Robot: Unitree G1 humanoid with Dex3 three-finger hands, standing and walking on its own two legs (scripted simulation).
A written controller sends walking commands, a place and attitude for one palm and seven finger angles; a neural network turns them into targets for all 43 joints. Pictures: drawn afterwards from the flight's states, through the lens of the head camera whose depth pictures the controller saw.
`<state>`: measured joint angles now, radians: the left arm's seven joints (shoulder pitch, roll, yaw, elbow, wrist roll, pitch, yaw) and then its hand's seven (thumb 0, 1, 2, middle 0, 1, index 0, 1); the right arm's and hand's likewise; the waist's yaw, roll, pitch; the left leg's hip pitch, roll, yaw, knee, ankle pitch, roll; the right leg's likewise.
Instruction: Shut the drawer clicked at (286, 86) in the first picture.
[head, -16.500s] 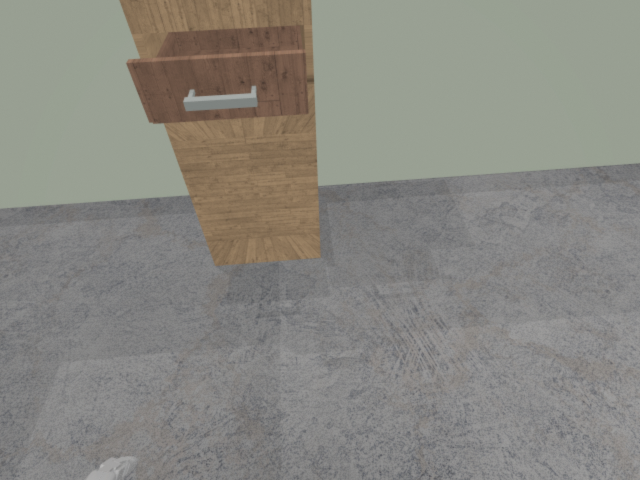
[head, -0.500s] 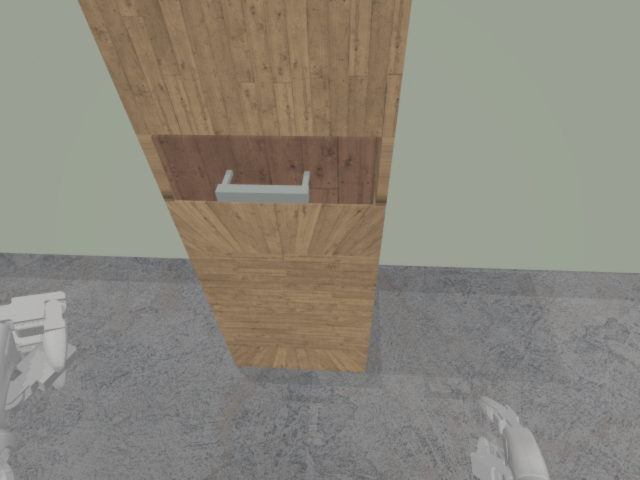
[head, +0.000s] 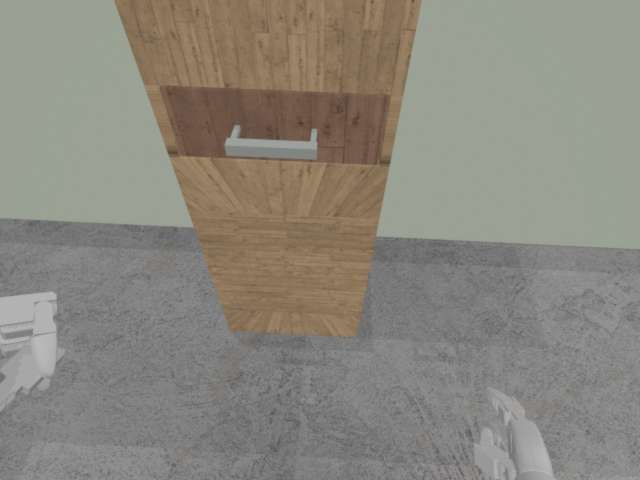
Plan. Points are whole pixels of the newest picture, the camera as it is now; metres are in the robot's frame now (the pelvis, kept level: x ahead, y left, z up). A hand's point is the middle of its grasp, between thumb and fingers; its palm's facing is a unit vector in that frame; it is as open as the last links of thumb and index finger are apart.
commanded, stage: step back with the hand held close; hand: left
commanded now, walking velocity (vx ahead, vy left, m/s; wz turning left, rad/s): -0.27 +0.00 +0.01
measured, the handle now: (273, 140) +0.64 +0.13 +0.06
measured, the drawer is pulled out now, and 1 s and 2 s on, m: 0.00 0.00 0.00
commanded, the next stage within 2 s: stop stepping back and stand still in 0.98 s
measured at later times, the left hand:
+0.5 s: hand (48, 427) +0.13 +0.22 +0.17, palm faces +0.31 -0.82 -0.48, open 3.3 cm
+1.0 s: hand out of the picture +0.05 +0.21 +0.18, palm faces +0.28 -0.86 -0.44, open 3.3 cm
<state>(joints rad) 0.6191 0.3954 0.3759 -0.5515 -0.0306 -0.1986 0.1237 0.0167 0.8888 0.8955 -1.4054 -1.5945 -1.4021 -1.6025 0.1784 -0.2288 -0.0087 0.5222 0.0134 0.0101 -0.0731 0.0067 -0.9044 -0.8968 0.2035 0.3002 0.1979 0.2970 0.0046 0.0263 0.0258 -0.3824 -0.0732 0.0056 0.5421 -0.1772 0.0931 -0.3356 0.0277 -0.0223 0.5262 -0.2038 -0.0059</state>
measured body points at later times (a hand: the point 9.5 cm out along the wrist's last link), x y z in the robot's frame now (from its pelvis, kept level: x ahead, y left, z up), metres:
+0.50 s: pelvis -0.06 -0.02 +0.00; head -0.01 +0.00 +0.44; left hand +0.11 +0.26 +0.19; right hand +0.14 -0.25 -0.08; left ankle +0.07 +0.06 -0.73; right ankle -0.04 -0.13 -0.73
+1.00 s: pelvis -0.14 -0.02 +0.02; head -0.10 +0.02 +0.46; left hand +0.03 +0.26 +0.21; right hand +0.05 -0.22 -0.05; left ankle -0.05 +0.08 -0.73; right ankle -0.22 -0.16 -0.68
